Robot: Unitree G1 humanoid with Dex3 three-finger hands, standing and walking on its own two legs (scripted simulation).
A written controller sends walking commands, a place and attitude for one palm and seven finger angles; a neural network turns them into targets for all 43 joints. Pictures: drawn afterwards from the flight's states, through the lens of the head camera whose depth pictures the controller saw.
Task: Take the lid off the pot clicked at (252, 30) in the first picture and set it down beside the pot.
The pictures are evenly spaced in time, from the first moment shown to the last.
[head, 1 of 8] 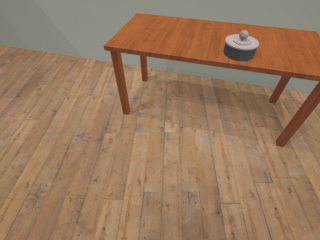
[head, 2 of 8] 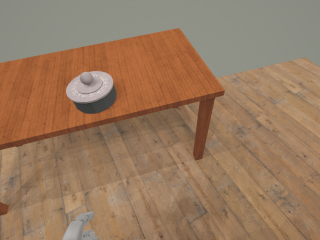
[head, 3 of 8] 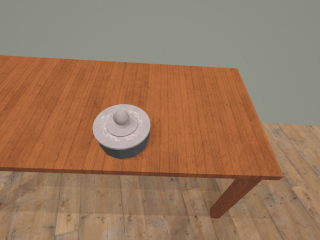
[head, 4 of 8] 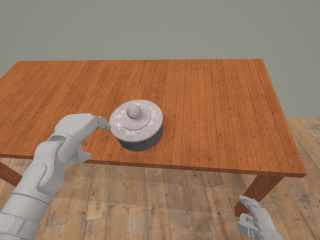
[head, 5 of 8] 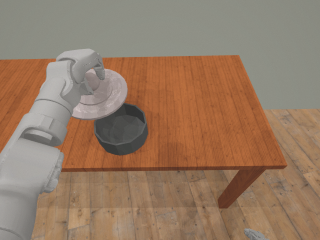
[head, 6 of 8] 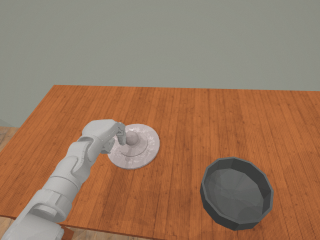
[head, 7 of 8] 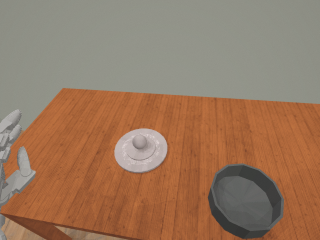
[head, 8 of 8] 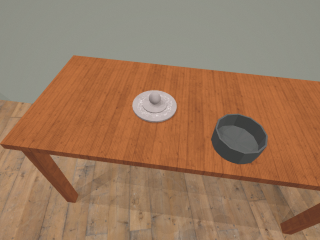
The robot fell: no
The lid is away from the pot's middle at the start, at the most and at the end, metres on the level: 0.00 0.41 0.36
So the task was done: no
